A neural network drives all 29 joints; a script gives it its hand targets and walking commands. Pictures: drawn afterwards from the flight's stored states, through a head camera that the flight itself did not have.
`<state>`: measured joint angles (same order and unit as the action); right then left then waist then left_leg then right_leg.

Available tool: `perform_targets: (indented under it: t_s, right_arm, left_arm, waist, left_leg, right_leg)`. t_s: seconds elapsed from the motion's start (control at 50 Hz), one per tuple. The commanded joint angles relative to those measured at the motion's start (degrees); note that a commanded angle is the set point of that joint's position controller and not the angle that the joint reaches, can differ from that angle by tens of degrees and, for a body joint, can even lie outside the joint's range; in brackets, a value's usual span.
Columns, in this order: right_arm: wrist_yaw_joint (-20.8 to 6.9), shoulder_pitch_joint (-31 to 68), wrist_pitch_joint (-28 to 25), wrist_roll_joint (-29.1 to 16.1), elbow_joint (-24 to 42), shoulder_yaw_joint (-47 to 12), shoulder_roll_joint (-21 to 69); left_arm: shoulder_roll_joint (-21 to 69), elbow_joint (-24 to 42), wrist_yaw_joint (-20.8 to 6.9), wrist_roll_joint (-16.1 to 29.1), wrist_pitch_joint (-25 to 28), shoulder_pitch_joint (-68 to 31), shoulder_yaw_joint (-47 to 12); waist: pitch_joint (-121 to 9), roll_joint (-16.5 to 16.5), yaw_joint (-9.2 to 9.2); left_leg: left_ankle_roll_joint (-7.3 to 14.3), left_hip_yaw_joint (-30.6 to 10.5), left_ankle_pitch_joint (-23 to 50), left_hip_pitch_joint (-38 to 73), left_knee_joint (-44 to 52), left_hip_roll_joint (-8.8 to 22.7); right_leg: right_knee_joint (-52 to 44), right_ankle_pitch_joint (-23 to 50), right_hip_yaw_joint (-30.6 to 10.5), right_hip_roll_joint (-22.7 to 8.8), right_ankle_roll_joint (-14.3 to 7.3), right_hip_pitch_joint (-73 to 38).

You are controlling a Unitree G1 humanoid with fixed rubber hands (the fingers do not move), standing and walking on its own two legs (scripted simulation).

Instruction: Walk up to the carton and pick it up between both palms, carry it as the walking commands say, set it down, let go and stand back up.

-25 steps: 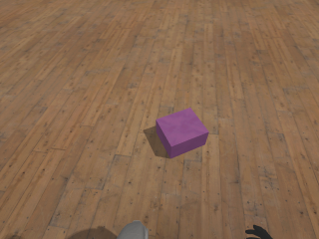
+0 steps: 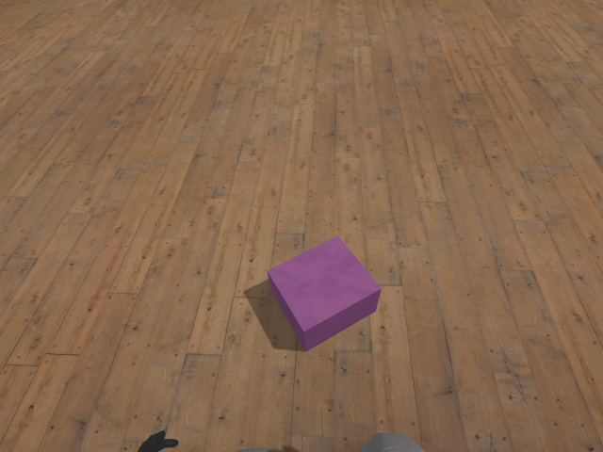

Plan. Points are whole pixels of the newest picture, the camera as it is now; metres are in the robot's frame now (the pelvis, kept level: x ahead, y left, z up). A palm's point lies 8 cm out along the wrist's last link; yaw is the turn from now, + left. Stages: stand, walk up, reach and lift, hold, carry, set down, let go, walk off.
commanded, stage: walk up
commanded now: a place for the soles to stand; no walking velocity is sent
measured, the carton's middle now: (322, 291) +0.70 -0.04 -0.67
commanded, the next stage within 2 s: none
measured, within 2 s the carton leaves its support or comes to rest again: neither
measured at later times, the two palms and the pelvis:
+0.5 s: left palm (150, 415) +0.20 +0.25 -0.11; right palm (473, 377) +0.22 -0.23 -0.11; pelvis +0.14 +0.01 +0.00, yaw +0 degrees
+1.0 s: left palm (160, 378) +0.24 +0.24 -0.09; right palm (484, 370) +0.23 -0.25 -0.10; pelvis +0.16 +0.00 +0.02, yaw +0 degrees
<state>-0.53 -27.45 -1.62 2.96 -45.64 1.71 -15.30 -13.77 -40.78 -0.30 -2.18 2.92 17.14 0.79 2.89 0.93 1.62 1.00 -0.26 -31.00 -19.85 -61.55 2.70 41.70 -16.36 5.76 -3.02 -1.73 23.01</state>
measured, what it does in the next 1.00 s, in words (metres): walks ahead: left foot, then right foot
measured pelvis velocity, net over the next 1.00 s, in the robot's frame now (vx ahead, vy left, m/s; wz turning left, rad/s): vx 0.16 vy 0.00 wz -0.01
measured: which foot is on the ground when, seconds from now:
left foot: up 0.00-0.24, down 0.26-1.00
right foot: down 0.00-0.26, up 0.28-0.46, down 0.48-1.00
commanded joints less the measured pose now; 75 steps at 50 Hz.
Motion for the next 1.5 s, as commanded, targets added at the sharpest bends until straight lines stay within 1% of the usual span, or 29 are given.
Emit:
perform_targets:
  t_s: [0.0, 0.08, 0.14, 0.2, 0.22, 0.24, 0.26, 0.28, 0.34, 0.42, 0.44, 0.48, 0.5, 0.54, 0.58, 0.66, 0.98, 1.0, 1.02, 1.06, 1.12, 1.22, 1.28, 1.3, 1.32, 1.34, 1.36, 1.4, 1.48]
  right_arm:
    - [-0.3, 4.4, -1.2, 0.3, 7.9, 0.3, -2.9]
    - [-1.1, 2.5, -1.3, 0.1, 6.5, -0.1, 0.0]
    - [-1.3, 4.7, -1.5, -0.4, 7.2, -0.1, 1.3]
    - [-0.4, 4.0, -1.7, -0.6, 6.9, 0.5, 0.0]
    - [0.2, 1.5, -2.0, -0.2, 6.7, 1.2, -2.5]
    - [0.9, -0.4, -2.2, -0.3, 7.2, 2.2, -7.0]
    - [1.8, -0.7, -1.5, -1.1, 7.7, 2.4, -9.4]
    - [2.3, 1.0, -0.6, -1.6, 7.2, 2.4, -9.2]
    - [2.3, 8.6, -0.3, -1.4, 7.3, 0.8, -5.2]
    - [1.6, 13.8, -0.2, -1.6, 5.5, -0.5, -4.1]
    - [1.4, 13.9, 0.1, -2.0, 4.9, -0.8, -3.5]
    - [1.1, 9.5, 1.2, -3.0, 4.2, -1.9, 0.3]
    - [1.2, 9.8, 1.9, -3.0, 3.6, -1.6, -0.5]
    - [0.9, 11.6, 1.4, -2.1, 3.5, -1.7, -2.1]
    - [0.6, 12.5, 0.6, -2.2, 2.9, -1.7, -3.6]
    - [0.8, 12.6, 0.6, -2.6, 1.4, -2.2, -3.2]
    - [0.7, 13.9, 0.9, -2.4, -3.3, -2.5, -4.4]
    - [2.7, 3.4, 0.9, -1.5, -3.2, 0.6, -7.5]
    - [3.9, -0.8, 1.1, -1.3, -4.2, 2.5, -12.6]
    - [5.8, -2.7, 0.5, -0.9, -2.6, 4.4, -13.5]
    - [6.4, 6.7, -0.6, -1.1, 2.7, 4.2, -10.2]
    - [5.2, 4.9, 0.0, -0.5, 6.6, 5.6, -11.7]
    - [4.7, 7.1, 1.2, -0.1, 8.9, 5.4, -12.4]
    - [4.6, 5.1, 1.8, 0.6, 9.5, 4.3, -9.4]
    - [4.4, 2.3, 2.1, 0.9, 11.3, 2.4, -3.6]
    - [5.0, 4.3, 2.3, 1.4, 14.1, 2.3, -1.9]
    - [5.5, 5.6, 2.2, 1.1, 14.1, 3.0, -3.7]
    - [5.5, 2.1, 1.4, 0.4, 11.4, 2.9, -2.9]
    - [4.2, -0.3, 0.3, -0.9, 8.8, 1.7, -0.9]
  left_arm:
    - [-9.0, 0.8, 1.0, 0.3, 0.3, 8.7, 2.6]
    - [-8.2, -3.0, 0.5, -0.3, 1.9, 9.3, 1.7]
    - [-8.5, -4.3, 0.0, 0.4, 1.2, 7.9, 1.3]
    - [-7.5, -4.1, -0.1, 0.7, -0.2, 6.8, 0.8]
    - [-5.7, -3.4, -0.1, 0.5, -0.4, 6.8, 0.2]
    - [-2.3, -2.2, -0.1, -0.1, -0.8, 8.7, -0.6]
    - [-3.2, -1.5, 0.0, 0.5, -2.4, 12.6, 0.3]
    - [-5.1, -0.9, 0.1, 0.4, -3.4, 11.6, 0.6]
    - [-4.4, -0.1, 0.6, -0.2, -2.7, 8.8, 0.4]
    - [-1.0, -1.9, 0.4, 1.6, -1.9, 11.9, 0.0]
    - [-2.8, -1.1, 0.5, 1.1, -1.5, 10.1, 0.1]
    - [-9.6, 1.8, 0.6, 0.8, -0.6, 4.2, 1.1]
    - [-8.7, 1.3, 0.4, 1.4, -1.3, 2.4, 0.8]
    - [-5.4, 0.6, 0.5, 1.8, -1.8, -0.3, -0.6]
    - [-5.0, 0.0, 0.5, 2.0, -1.5, 0.3, -1.0]
    - [-5.9, -0.8, 0.4, 1.9, -1.5, -0.7, -0.8]
    - [-6.9, -5.1, 0.2, 1.5, -1.7, -2.5, -1.4]
    - [-10.2, -2.2, -1.3, -1.2, -3.5, -4.6, 1.1]
    - [-7.3, -0.2, -2.2, -2.0, -4.4, -6.1, 0.4]
    - [-5.0, 3.8, -2.7, -2.3, -5.5, -11.4, -0.1]
    - [-6.6, 4.4, -3.4, -2.1, -5.6, -5.7, 1.4]
    - [-4.9, 7.8, -4.7, -1.1, -6.9, -5.0, 0.6]
    - [-6.7, 6.5, -3.9, -0.5, -7.2, 2.9, 0.1]
    - [-9.0, 5.4, -3.3, -0.9, -6.8, 6.7, 0.0]
    - [-14.8, 6.9, -2.9, -0.9, -6.1, 8.0, 0.4]
    - [-17.6, 7.9, -2.2, 0.4, -6.7, 5.4, 1.3]
    - [-14.5, 8.3, -1.6, 0.3, -7.0, 2.3, 0.8]
    - [-11.5, 8.2, -1.2, -0.6, -7.3, -2.0, 0.7]
    - [-8.8, 6.4, -1.4, -1.0, -6.7, -2.5, -0.1]
  waist:
    - [3.1, -7.3, -4.38]
    - [0.9, -8.3, -2.76]
    - [1.5, -9.9, -1.79]
    - [0.5, -6.0, 0.4]
    - [-1.3, -2.0, 2.12]
    - [-4.1, 8.9, 2.44]
    - [-6.2, 9.5, 1.14]
    - [-3.2, 7.9, 1.33]
    - [1.0, 9.2, -0.9]
    - [-3.3, 7.6, -4.38]
    - [-3.1, 5.3, -4.03]
    - [-3.8, -7.1, 0.07]
    - [-1.8, -6.1, -0.35]
    - [0.4, -5.9, -0.67]
    - [-1.3, -4.3, -1.54]
    - [-4.5, -2.3, -1.49]
    - [-0.7, -1.2, -0.89]
    - [-0.4, -5.2, -0.17]
    - [1.4, 2.5, 1.23]
    - [4.8, 6.4, 3.17]
    - [1.2, 4.6, -2.19]
    - [-1.1, 9.7, -0.89]
    - [-0.8, 6.6, -5.11]
    - [-0.9, -2.0, -6.18]
    - [-1.0, -17.6, -5.7]
    - [0.9, -20.5, -4.94]
    - [4.0, -14.8, -3.81]
    - [4.5, -14.6, 0.34]
    - [1.6, -9.8, 1.42]
  left_leg:
    - [0.0, -3.2, 2.2, -22.7, -5.5, 2.8]
    - [-1.5, 1.2, 8.2, -11.8, 9.6, 1.7]
    - [-0.7, 4.5, 17.2, -2.4, 19.2, -1.1]
    - [0.8, 5.9, 23.9, 12.1, 27.4, -3.4]
    - [2.0, 0.2, 23.9, 17.5, 29.3, 1.2]
    - [4.9, -17.8, 22.4, 18.9, 37.1, 14.0]
    - [11.2, -32.0, 14.3, 14.1, 43.6, 22.2]
    - [15.2, -32.1, 6.6, 10.2, 44.1, 22.2]
    - [12.3, -18.7, 12.8, 5.8, 43.2, 16.4]
    - [7.4, -3.2, 34.1, -3.2, 32.8, 9.4]
    - [4.8, -2.3, 30.8, -4.8, 30.6, 8.0]
    - [-0.5, 0.6, 11.9, 0.7, 25.5, 1.0]
    - [-0.2, 0.8, 10.2, 6.4, 27.7, 1.3]
    - [0.3, -1.3, 17.9, 6.5, 31.5, 2.5]
    - [0.7, -2.2, 26.4, 5.9, 32.5, 4.0]
    - [0.2, -0.7, 25.7, 6.0, 32.6, 3.6]
    - [0.6, -0.7, 19.4, 7.7, 36.3, 4.1]
    - [3.4, -10.8, 9.4, 9.1, 39.1, 8.0]
    - [7.8, -21.9, 1.1, 15.3, 43.7, 14.9]
    - [14.5, -33.2, -2.6, 17.1, 48.3, 23.1]
    - [11.3, -25.5, -0.3, 9.4, 47.1, 18.2]
    - [7.3, -15.1, 0.6, -0.5, 42.9, 11.5]
    - [3.5, -10.2, -3.5, -13.0, 33.2, 6.7]
    - [2.1, -7.9, -5.3, -16.1, 22.6, 1.7]
    - [-0.9, -3.8, -7.6, -20.7, 7.4, -7.6]
    - [-1.6, -5.9, -10.1, -20.7, -1.4, -7.8]
    - [-0.8, -7.8, -6.4, -20.6, -5.9, -6.1]
    - [-0.2, -3.0, -1.0, -16.6, -5.9, -3.1]
    - [0.7, 5.3, 7.0, 4.4, 17.7, -5.7]
  right_leg:
    - [-27.4, -16.1, -29.8, -19.1, -11.6, -15.2]
    - [-22.9, 10.7, -13.0, -14.2, -10.0, -11.3]
    - [-20.5, 9.0, -7.8, -11.6, -8.2, -5.4]
    - [-12.2, 2.2, -4.6, -8.7, -5.1, 2.9]
    - [-6.0, -1.4, -3.5, -6.9, -3.1, 6.0]
    - [8.4, -11.6, 0.1, -1.6, -0.1, 9.1]
    - [14.8, -22.4, -2.6, 2.3, 1.1, 7.7]
    - [20.3, -25.1, -5.7, 1.1, 1.3, 8.7]
    - [14.6, -17.0, -6.7, -1.8, 1.5, 7.8]
    - [-6.5, 1.1, -1.0, 2.0, 0.8, -11.5]
    - [-11.1, 8.1, -4.1, 0.1, 0.1, -13.9]
    - [-20.7, 14.6, -20.2, -13.5, -5.0, -5.6]
    - [-19.6, 9.6, -16.6, -11.7, -6.4, -0.5]
    - [-18.1, 6.6, -11.9, -6.0, -3.2, -2.5]
    - [-15.4, 14.4, -9.3, -3.7, -1.6, -7.7]
    - [-14.4, 18.8, -9.1, -4.1, -2.0, -12.0]
    - [-18.9, 4.1, -10.1, -3.0, -1.3, -7.6]
    - [-9.8, -9.6, -2.3, 0.7, 0.5, -3.1]
    - [-0.8, -12.6, -1.7, 2.7, 2.2, 9.2]
    - [17.0, -16.2, -9.4, -2.4, 3.6, 22.3]
    - [20.1, -7.1, -12.3, -5.4, 5.7, 17.1]
    - [7.8, -6.2, -6.6, -2.6, 4.5, 2.4]
    - [-2.3, -4.1, -1.6, 1.3, 3.2, -13.9]
    - [-8.4, -8.6, -3.8, 1.5, 2.8, -15.9]
    - [-22.2, -20.3, -23.7, -11.8, -0.7, -12.1]
    - [-30.4, -33.6, -35.6, -19.3, -6.4, -3.1]
    - [-30.3, -37.1, -36.3, -19.6, -9.0, -0.7]
    - [-27.2, -28.1, -26.1, -16.0, -8.7, -0.3]
    - [-18.2, -13.2, -10.3, -10.1, -7.1, 3.8]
